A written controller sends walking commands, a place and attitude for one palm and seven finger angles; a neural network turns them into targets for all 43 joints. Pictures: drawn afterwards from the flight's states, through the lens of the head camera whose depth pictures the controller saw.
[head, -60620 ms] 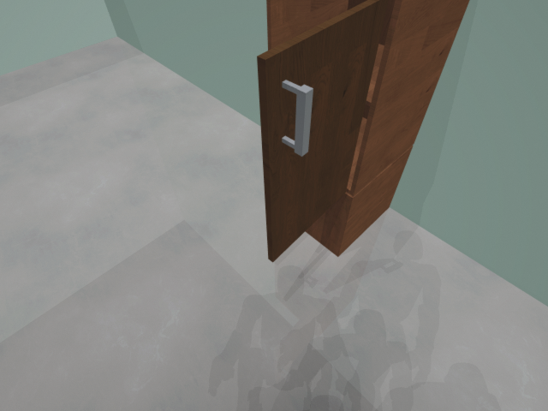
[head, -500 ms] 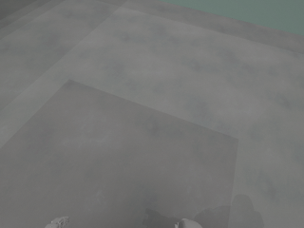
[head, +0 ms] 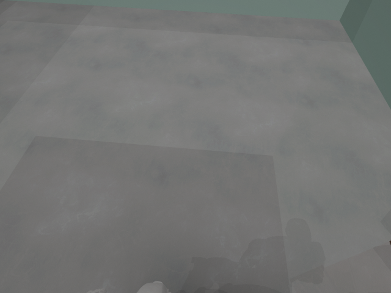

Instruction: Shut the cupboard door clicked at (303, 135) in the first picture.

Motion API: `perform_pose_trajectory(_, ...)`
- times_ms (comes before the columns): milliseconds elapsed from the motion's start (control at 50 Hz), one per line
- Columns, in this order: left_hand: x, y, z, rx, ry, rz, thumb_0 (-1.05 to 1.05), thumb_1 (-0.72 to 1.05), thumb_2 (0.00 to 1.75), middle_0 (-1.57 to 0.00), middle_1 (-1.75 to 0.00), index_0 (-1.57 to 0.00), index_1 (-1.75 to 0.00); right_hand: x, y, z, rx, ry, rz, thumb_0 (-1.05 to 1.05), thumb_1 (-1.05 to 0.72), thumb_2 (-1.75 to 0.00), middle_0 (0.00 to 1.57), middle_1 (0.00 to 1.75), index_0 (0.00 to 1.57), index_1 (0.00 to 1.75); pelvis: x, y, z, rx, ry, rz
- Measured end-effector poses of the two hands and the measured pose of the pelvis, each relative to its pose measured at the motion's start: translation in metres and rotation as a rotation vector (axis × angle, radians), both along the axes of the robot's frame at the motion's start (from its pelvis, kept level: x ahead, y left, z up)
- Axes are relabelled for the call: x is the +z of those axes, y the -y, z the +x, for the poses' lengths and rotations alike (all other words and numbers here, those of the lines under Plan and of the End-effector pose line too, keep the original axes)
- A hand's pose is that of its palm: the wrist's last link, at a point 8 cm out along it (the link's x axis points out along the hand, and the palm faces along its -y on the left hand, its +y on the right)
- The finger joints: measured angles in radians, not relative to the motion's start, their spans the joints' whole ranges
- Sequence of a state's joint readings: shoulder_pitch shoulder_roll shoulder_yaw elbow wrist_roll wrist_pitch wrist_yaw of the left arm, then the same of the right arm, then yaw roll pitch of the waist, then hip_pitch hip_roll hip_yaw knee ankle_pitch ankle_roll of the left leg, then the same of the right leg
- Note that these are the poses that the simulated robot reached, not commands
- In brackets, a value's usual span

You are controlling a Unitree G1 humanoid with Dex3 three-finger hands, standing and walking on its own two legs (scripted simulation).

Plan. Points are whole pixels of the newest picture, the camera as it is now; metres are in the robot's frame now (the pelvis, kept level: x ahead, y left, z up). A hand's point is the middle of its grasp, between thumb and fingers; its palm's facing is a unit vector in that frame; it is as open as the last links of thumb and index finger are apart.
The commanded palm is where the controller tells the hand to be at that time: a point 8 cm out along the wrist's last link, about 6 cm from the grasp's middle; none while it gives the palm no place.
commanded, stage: turn to face it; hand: left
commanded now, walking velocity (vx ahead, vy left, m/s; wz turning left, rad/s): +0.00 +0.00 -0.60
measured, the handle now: out of the picture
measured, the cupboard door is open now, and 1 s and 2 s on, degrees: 25 25 25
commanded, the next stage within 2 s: take the last steps up to it in 1.82 s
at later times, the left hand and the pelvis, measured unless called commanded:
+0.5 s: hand (132, 271) +0.18 +0.16 -0.16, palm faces -0.31 -0.91 -0.27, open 7.4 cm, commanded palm none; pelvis +0.01 -0.01 -0.02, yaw -19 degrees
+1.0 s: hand (149, 252) +0.23 +0.14 -0.18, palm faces -0.51 -0.83 -0.20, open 7.4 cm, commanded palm none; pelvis +0.06 +0.00 -0.01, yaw -36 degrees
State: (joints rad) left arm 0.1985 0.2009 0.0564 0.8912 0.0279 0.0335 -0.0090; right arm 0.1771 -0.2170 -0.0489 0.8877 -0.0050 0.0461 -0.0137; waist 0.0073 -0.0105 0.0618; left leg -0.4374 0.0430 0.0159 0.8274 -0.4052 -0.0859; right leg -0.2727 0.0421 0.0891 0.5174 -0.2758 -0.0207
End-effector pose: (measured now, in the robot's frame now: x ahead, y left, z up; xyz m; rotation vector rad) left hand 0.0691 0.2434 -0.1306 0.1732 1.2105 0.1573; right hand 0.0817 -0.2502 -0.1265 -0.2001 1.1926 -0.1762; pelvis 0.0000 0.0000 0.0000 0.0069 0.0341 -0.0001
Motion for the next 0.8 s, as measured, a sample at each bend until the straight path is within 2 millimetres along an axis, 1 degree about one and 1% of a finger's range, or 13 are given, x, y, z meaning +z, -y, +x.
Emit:
perform_pose_trajectory(60,-0.014,-0.013,0.005,-0.008,-0.019,-0.018,0.01,0.9,0.9,-0.21,-0.3,-0.2,-0.3,0.002,-0.012,0.008,-0.015,0.05,-0.024,0.0,-0.91,-0.89,0.2,0.3,0.2,0.3,-0.008,-0.014,0.005,-0.037,-0.006,-0.021)
perform_pose_trajectory(120,-0.022,-0.026,0.013,-0.032,-0.043,-0.023,0.01,0.9,0.9,-0.21,-0.3,-0.2,-0.3,0.008,-0.022,0.005,-0.023,0.064,-0.043,0.0,-0.91,-0.89,0.21,0.3,0.2,0.3,-0.008,-0.022,0.006,-0.078,0.001,-0.02)
perform_pose_trajectory(200,-0.015,-0.034,0.029,-0.084,-0.053,-0.022,0.01,0.91,0.9,-0.2,-0.3,-0.2,-0.29,0.018,-0.028,-0.011,-0.061,0.05,-0.055,0.0,-0.91,-0.89,0.21,0.3,0.2,0.3,0.0,-0.027,0.009,-0.134,0.009,-0.038)
perform_pose_trajectory(280,-0.007,-0.034,0.048,-0.137,-0.049,-0.014,0.01,0.91,0.9,-0.2,-0.3,-0.2,-0.29,0.019,-0.027,-0.034,-0.128,0.022,-0.051,0.0,-0.91,-0.89,0.21,0.3,0.2,0.3,0.005,-0.027,0.01,-0.186,0.008,-0.049)
perform_pose_trajectory(340,-0.002,-0.025,0.066,-0.188,-0.039,-0.004,0.01,0.91,0.9,-0.2,-0.3,-0.19,-0.29,0.015,-0.021,-0.056,-0.188,-0.007,-0.041,0.0,-0.91,-0.89,0.21,0.3,0.2,0.3,0.005,-0.023,0.011,-0.225,0.009,-0.049)
perform_pose_trajectory(380,0.0,-0.015,0.079,-0.229,-0.026,0.004,0.01,0.91,0.9,-0.2,-0.3,-0.19,-0.29,0.009,-0.015,-0.072,-0.232,-0.027,-0.031,0.0,-0.91,-0.89,0.21,0.3,0.2,0.3,0.004,-0.018,0.011,-0.253,0.01,-0.046)
perform_pose_trajectory(440,0.004,0.007,0.101,-0.299,0.004,0.021,0.01,0.91,0.9,-0.2,-0.3,-0.19,-0.29,-0.003,-0.003,-0.098,-0.302,-0.055,-0.01,0.0,-0.91,-0.89,0.21,0.3,0.2,0.3,-0.002,-0.008,0.01,-0.297,0.014,-0.035)
perform_pose_trajectory(500,0.003,0.032,0.12,-0.365,0.062,0.046,0.01,0.91,0.9,-0.2,-0.3,-0.19,-0.29,-0.024,0.014,-0.123,-0.368,-0.08,0.013,0.0,-0.91,-0.89,0.21,0.3,0.2,0.3,-0.015,0.008,0.01,-0.337,0.016,-0.011)
perform_pose_trajectory(560,0.009,0.052,0.125,-0.403,0.08,0.058,0.01,0.91,0.9,-0.2,-0.3,-0.2,-0.29,-0.03,0.025,-0.137,-0.416,-0.12,0.02,0.01,-0.91,-0.89,0.21,0.3,0.2,0.3,-0.014,0.014,0.009,-0.364,0.017,-0.015)
perform_pose_trajectory(600,0.014,0.06,0.125,-0.418,0.069,0.062,0.01,0.91,0.9,-0.2,-0.3,-0.2,-0.29,-0.024,0.03,-0.137,-0.436,-0.119,0.021,0.01,-0.91,-0.89,0.2,0.3,0.2,0.3,-0.008,0.017,0.01,-0.388,0.013,-0.002)
perform_pose_trajectory(660,0.017,0.069,0.125,-0.445,0.038,0.059,0.01,0.91,0.9,-0.2,-0.3,-0.2,-0.3,-0.013,0.035,-0.13,-0.455,-0.084,0.021,0.01,-0.91,-0.89,0.2,0.3,0.2,0.3,0.0,0.022,0.013,-0.422,0.005,0.014)
perform_pose_trajectory(740,0.013,0.077,0.129,-0.48,0.005,0.041,0.01,0.9,0.9,-0.2,-0.3,-0.2,-0.3,-0.003,0.039,-0.117,-0.478,-0.04,0.007,0.01,-0.91,-0.89,0.2,0.3,0.2,0.3,0.004,0.024,0.021,-0.459,-0.003,0.018)
perform_pose_trajectory(800,0.006,0.078,0.136,-0.495,-0.013,0.025,0.01,0.9,0.9,-0.21,-0.3,-0.2,-0.3,0.001,0.038,-0.104,-0.492,-0.018,-0.008,0.01,-0.91,-0.89,0.2,0.3,0.2,0.3,0.003,0.021,0.029,-0.488,-0.009,0.01)
